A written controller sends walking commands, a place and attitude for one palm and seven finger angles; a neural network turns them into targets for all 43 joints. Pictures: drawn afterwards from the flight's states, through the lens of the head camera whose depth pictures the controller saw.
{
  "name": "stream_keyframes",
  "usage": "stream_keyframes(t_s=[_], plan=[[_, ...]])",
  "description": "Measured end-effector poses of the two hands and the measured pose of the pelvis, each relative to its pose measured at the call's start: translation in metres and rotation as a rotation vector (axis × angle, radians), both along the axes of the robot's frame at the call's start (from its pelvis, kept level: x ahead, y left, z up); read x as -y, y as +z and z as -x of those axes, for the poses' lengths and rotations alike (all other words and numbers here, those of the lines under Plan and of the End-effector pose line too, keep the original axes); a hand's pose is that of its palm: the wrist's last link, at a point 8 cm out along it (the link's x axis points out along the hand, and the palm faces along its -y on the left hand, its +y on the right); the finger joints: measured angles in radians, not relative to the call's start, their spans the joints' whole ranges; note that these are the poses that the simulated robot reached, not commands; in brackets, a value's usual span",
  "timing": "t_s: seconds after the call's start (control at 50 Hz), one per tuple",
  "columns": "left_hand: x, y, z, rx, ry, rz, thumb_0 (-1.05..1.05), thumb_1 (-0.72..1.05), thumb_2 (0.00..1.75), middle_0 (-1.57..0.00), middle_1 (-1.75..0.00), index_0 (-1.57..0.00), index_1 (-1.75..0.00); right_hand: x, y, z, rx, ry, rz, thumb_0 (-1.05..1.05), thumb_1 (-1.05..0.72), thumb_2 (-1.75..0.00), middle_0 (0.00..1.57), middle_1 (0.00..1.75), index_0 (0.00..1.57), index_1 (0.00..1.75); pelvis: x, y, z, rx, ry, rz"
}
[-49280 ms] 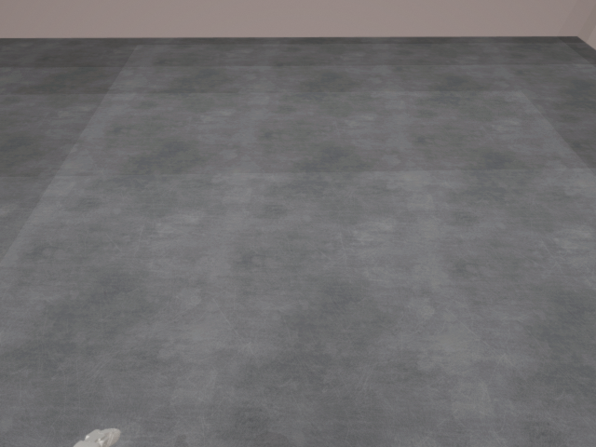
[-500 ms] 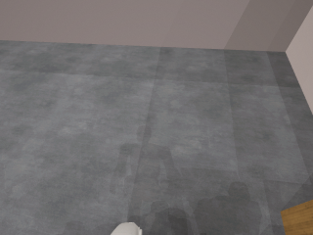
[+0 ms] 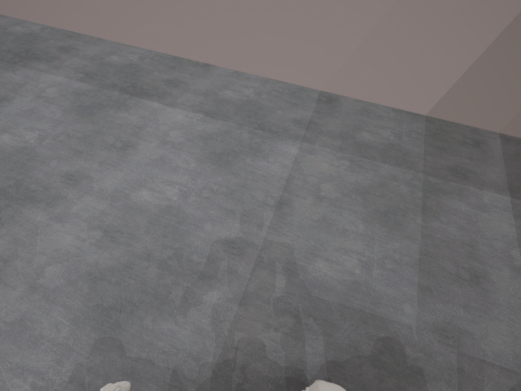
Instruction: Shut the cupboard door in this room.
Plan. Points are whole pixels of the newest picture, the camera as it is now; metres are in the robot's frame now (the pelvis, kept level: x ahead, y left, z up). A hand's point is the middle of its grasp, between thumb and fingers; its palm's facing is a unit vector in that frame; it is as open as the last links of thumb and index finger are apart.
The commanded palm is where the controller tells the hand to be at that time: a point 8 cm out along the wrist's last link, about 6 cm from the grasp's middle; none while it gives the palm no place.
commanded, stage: turn or walk to find it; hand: left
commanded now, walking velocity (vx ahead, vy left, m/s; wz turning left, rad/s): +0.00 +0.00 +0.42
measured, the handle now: out of the picture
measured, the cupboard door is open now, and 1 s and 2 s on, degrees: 92 92 92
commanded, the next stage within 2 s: none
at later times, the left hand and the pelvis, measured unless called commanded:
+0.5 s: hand out of the picture -0.01 +0.17 -0.17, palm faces +0.28 -0.92 -0.26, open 7.4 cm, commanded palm none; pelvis +0.01 -0.03 -0.01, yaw +15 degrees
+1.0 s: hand out of the picture +0.01 +0.17 -0.16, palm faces +0.45 -0.85 -0.28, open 7.4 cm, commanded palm none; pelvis +0.02 -0.05 -0.01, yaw +27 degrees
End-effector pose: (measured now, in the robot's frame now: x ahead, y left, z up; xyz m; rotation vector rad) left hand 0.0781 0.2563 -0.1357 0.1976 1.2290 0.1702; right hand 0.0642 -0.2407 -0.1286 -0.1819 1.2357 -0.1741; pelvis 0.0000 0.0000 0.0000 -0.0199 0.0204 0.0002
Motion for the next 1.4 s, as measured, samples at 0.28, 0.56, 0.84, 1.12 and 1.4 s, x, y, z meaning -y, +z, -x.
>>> stream_keyframes(t_s=[0.28, 0.56, 0.84, 1.12, 1.4], plan=[[0.056, 0.018, 0.012, 0.069, 0.093, -0.044, 0.00, 0.90, 0.90, -0.21, -0.30, -0.21, -0.30, 0.041, -0.035, -0.005, -0.117, 0.069, -0.077, 0.01, -0.91, -0.90, 0.20, 0.29, 0.20, 0.30, 0.042, -0.006, -0.007, 0.009, 0.147, -0.053], [0.028, -0.017, 0.134, -0.117, 0.350, 0.010, 0.01, 0.90, 0.90, -0.21, -0.30, -0.21, -0.30, -0.007, -0.015, -0.099, 0.016, 0.332, 0.000, 0.01, -0.91, -0.90, 0.20, 0.29, 0.20, 0.30, 0.018, -0.016, -0.006, 0.004, 0.293, -0.030], [0.014, -0.001, 0.120, -0.043, 0.426, -0.001, 0.01, 0.91, 0.90, -0.20, -0.30, -0.20, -0.30, -0.035, 0.000, -0.121, 0.052, 0.432, -0.015, 0.01, -0.90, -0.90, 0.20, 0.29, 0.20, 0.30, 0.019, -0.002, -0.010, 0.011, 0.394, -0.005], [0.070, 0.013, 0.108, 0.033, 0.511, -0.033, 0.01, 0.90, 0.90, -0.21, -0.30, -0.21, -0.30, 0.003, -0.030, -0.126, -0.093, 0.484, -0.047, 0.01, -0.91, -0.90, 0.20, 0.29, 0.20, 0.30, 0.051, -0.006, -0.026, 0.006, 0.537, -0.048], [0.063, -0.026, 0.212, -0.096, 0.724, 0.050, 0.01, 0.90, 0.90, -0.21, -0.30, -0.21, -0.30, -0.074, -0.010, -0.160, 0.004, 0.700, 0.018, 0.01, -0.91, -0.90, 0.20, 0.29, 0.20, 0.30, 0.020, -0.017, -0.007, 0.002, 0.672, -0.020]])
